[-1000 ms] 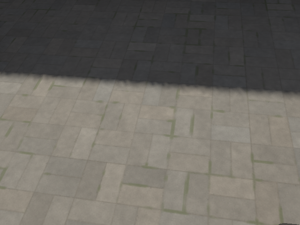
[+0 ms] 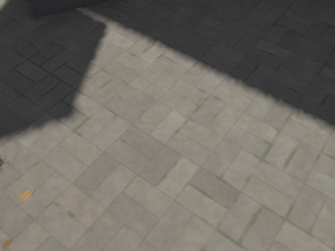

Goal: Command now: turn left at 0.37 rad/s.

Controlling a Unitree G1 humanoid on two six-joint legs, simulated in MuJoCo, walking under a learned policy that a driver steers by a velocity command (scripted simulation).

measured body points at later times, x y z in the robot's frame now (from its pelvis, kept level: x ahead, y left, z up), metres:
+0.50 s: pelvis +0.02 +0.00 +0.00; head +0.04 -0.01 +0.45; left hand +0.24 +0.22 -0.09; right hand +0.12 -0.29 -0.09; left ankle +0.03 +0.14 -0.73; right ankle -0.03 -0.13 -0.66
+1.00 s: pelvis +0.11 -0.10 +0.01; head +0.10 -0.13 +0.46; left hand +0.21 +0.13 -0.11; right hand +0.14 -0.38 -0.12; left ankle +0.28 +0.00 -0.60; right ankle -0.02 -0.15 -0.73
